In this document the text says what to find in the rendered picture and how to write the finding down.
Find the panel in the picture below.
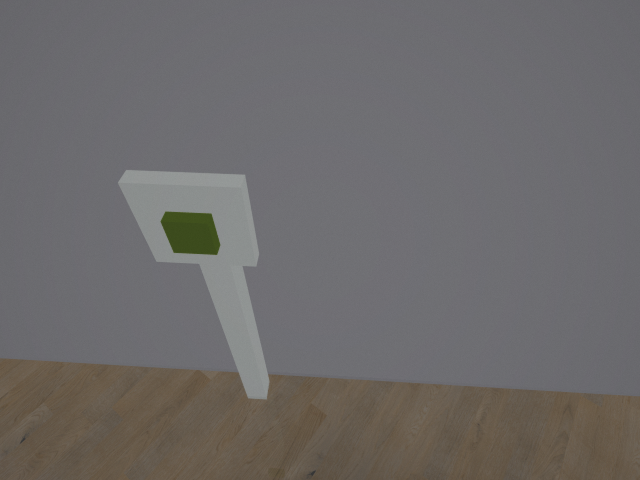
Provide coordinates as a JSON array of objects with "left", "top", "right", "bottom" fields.
[{"left": 118, "top": 170, "right": 269, "bottom": 400}]

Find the button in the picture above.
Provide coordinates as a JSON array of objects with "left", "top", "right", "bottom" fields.
[{"left": 161, "top": 212, "right": 220, "bottom": 255}]

